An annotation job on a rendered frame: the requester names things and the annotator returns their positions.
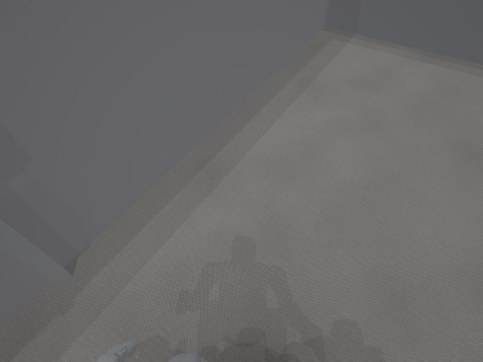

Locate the panel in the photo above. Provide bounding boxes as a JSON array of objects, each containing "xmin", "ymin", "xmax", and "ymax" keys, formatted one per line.
[{"xmin": 0, "ymin": 220, "xmax": 72, "ymax": 288}]

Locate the robot left hand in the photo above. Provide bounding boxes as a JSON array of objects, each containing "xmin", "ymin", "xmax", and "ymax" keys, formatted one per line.
[{"xmin": 97, "ymin": 342, "xmax": 137, "ymax": 362}]

